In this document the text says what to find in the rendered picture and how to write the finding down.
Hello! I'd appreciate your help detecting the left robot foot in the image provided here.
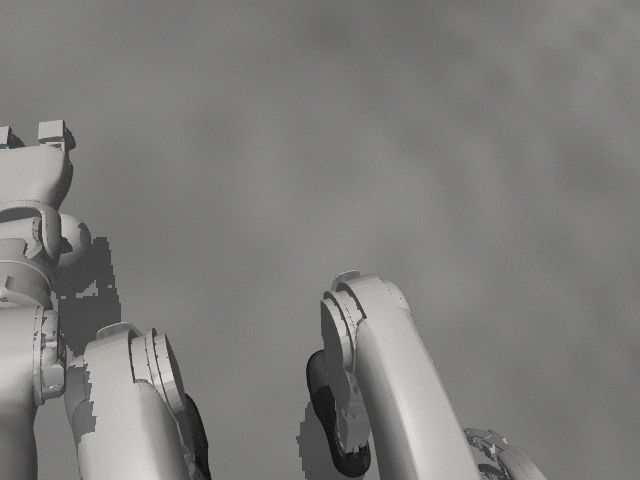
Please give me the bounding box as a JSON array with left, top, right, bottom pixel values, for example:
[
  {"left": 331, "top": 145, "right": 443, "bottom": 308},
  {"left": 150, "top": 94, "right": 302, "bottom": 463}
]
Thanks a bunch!
[{"left": 185, "top": 393, "right": 212, "bottom": 480}]

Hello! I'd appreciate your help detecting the right robot hand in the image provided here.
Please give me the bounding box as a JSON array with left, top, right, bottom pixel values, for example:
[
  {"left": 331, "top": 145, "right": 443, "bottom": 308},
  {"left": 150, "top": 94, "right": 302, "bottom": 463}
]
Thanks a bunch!
[{"left": 463, "top": 428, "right": 548, "bottom": 480}]

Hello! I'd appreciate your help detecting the right robot foot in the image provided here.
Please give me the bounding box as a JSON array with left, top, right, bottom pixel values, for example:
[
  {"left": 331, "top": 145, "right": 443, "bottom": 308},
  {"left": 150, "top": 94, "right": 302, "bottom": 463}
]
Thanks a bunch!
[{"left": 306, "top": 349, "right": 371, "bottom": 478}]

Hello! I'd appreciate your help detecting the left robot arm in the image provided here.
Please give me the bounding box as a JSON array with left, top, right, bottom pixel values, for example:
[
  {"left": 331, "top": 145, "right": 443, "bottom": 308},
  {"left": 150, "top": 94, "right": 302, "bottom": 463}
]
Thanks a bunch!
[{"left": 0, "top": 200, "right": 67, "bottom": 480}]

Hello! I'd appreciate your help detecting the left robot hand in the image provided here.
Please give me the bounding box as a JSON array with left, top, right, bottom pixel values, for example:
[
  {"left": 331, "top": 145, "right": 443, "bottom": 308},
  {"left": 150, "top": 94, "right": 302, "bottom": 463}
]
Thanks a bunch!
[{"left": 0, "top": 120, "right": 76, "bottom": 254}]

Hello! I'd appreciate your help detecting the ball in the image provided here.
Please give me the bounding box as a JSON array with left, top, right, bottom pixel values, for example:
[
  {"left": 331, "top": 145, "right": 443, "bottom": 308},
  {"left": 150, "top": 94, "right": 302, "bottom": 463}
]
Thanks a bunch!
[{"left": 56, "top": 213, "right": 91, "bottom": 268}]

